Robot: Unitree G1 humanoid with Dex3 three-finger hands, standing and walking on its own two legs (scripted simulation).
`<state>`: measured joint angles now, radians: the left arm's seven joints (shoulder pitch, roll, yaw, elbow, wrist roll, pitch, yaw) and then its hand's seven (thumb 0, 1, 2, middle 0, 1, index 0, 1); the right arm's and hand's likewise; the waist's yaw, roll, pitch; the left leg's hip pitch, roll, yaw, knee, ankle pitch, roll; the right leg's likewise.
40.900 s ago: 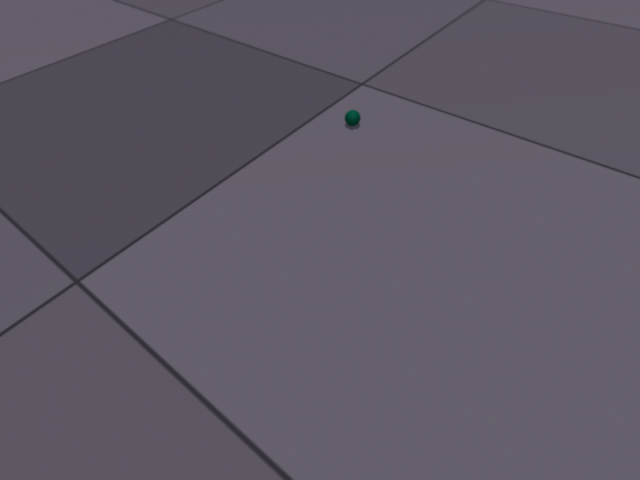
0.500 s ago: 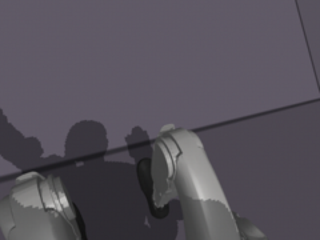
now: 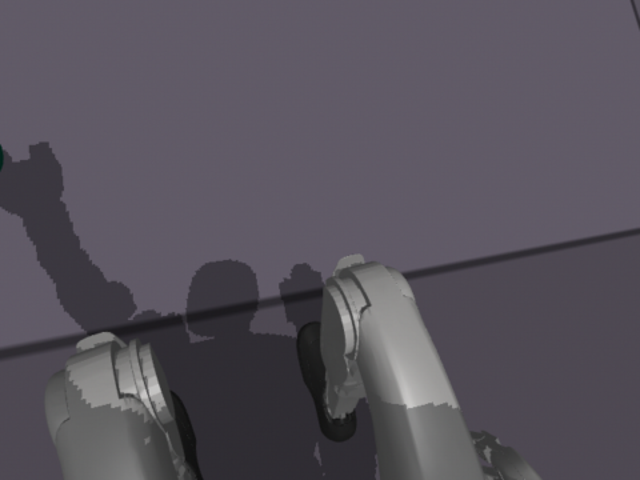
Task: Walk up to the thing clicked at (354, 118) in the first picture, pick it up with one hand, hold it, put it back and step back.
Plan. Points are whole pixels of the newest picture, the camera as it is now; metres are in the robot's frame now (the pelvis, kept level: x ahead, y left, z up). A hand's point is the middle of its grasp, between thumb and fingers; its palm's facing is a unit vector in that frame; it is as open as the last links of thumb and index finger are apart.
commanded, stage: lift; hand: left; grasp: from above
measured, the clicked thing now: out of the picture +0.54 +0.29 -0.16
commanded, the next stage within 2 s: hold in 1.60 s
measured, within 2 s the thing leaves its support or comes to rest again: neither
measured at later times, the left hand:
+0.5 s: hand out of the picture +0.45 +0.31 -0.02, palm faces -0.46 -0.08 -0.88, open 10.9 cm
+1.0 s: hand out of the picture +0.36 +0.28 +0.19, palm faces -0.44 -0.11 -0.89, open 10.9 cm
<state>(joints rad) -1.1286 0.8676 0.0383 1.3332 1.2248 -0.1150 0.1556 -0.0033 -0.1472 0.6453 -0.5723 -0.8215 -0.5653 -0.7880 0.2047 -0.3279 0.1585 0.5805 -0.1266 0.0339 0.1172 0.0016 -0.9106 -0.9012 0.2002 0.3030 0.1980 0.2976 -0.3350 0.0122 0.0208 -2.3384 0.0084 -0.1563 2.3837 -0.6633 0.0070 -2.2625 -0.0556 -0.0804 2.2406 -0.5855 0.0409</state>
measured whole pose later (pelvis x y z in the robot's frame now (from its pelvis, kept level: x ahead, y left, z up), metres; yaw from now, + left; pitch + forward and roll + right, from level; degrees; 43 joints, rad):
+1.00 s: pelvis +0.02 +0.00 +0.26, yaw +7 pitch +23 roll -2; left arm -0.44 0.50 -0.11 0.75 0.98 -0.03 0.06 0.01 -0.11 0.67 -0.49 -0.89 -0.49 -0.85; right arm 0.19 -0.24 0.00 0.68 0.03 0.04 -0.05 0.01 -0.90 -0.90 0.20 0.30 0.20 0.30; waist -0.09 0.05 -0.15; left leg -1.36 0.04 -0.02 1.52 -0.56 0.00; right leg -1.35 -0.05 -0.03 1.46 -0.50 0.03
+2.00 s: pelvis +0.09 +0.00 +0.41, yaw +6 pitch +7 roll +0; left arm -0.34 0.39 -0.20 0.83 1.00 0.00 0.08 0.01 -0.12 0.63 -0.53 -0.86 -0.53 -0.81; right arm 0.24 -0.25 -0.05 0.73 0.05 0.04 -0.05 0.01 -0.90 -0.89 0.20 0.30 0.20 0.30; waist -0.03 0.04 -0.07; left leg -0.47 0.04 0.05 0.69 -0.36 -0.01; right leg -0.50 -0.04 0.00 0.67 -0.31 0.03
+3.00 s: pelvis +0.07 -0.01 +0.43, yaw +5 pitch +0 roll +1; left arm -0.26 0.40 -0.21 0.67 0.99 -0.01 -0.03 0.00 -0.13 0.71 -0.48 -0.91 -0.48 -0.86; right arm 0.19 -0.26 -0.03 0.69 0.05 0.08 -0.06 0.01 -0.91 -0.90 0.20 0.30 0.20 0.30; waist 0.00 0.05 -0.01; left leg -0.26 0.03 0.06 0.50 -0.25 -0.01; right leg -0.31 -0.04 0.00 0.52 -0.21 0.02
